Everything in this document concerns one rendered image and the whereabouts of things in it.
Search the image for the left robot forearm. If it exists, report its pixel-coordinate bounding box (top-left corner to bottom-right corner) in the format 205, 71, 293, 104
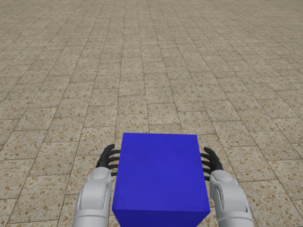
72, 167, 112, 227

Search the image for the right robot forearm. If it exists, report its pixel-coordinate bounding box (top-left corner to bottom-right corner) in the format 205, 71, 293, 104
209, 170, 254, 227

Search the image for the robot left hand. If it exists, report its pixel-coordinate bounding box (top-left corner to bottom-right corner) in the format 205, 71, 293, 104
96, 144, 121, 176

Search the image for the carton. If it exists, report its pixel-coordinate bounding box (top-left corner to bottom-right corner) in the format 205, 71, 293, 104
112, 133, 211, 227

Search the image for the robot right hand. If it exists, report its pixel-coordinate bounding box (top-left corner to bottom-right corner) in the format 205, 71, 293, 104
200, 147, 223, 181

